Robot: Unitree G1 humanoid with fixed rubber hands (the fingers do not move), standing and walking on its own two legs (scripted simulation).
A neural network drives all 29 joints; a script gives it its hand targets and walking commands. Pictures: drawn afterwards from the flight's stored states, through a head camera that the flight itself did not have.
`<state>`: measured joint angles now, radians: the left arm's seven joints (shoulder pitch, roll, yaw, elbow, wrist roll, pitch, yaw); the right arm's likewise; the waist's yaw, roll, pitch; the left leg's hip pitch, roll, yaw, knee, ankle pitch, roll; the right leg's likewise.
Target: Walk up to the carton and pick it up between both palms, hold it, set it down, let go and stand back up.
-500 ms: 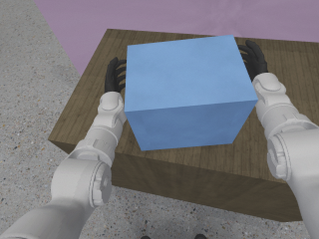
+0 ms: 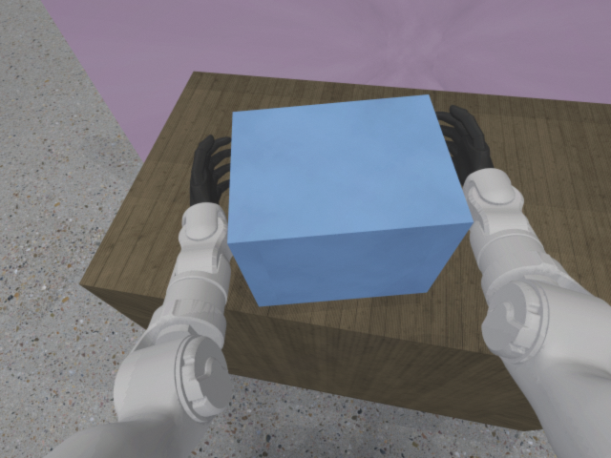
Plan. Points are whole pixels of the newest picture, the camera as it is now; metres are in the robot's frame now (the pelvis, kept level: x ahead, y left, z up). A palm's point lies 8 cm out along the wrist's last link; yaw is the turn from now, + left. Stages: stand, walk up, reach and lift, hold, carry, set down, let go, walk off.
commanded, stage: reach and lift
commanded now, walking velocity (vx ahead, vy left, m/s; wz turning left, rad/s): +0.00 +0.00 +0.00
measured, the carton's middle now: (337, 209) +0.44 +0.03 +0.03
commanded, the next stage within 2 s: none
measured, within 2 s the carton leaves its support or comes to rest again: leaves its support in 1.38 s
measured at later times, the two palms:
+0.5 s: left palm (207, 199) +0.41 +0.20 +0.06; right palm (470, 168) +0.49 -0.14 +0.08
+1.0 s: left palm (203, 203) +0.40 +0.20 +0.07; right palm (472, 168) +0.48 -0.14 +0.09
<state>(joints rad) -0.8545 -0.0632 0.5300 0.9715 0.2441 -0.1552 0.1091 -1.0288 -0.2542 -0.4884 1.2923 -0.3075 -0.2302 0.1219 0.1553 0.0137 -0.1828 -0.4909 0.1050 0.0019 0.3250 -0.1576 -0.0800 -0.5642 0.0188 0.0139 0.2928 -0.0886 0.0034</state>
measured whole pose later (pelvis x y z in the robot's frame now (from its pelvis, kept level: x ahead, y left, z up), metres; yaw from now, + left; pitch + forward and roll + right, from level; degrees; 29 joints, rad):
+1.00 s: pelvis +0.00 +0.00 +0.00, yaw +2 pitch +21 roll +0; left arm -0.81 -0.05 0.46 0.99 0.19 -0.25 0.13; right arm -1.00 -0.27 -0.33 1.36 -0.20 -0.40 0.05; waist 0.12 0.00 -0.21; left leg -0.51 0.10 0.04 0.31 -0.17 -0.07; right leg -0.57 0.00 -0.01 0.29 -0.08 0.01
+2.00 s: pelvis -0.02 +0.01 +0.01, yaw +6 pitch +9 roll -1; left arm -0.72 0.06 0.21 0.80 0.07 0.08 0.14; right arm -0.82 -0.20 -0.13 1.07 0.09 -0.09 -0.02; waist 0.04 0.01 -0.17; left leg -0.30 0.08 -0.02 0.32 -0.18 -0.07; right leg -0.31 -0.02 -0.08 0.23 -0.08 0.01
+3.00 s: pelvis -0.03 +0.02 +0.01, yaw +7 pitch -3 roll -1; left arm -0.61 0.05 0.27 0.30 0.18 0.52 -0.01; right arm -0.63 -0.12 -0.10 0.61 0.16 0.24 -0.13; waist -0.07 -0.04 -0.06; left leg -0.09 0.06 -0.03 0.33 -0.19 -0.04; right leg -0.09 -0.04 -0.08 0.24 -0.10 0.03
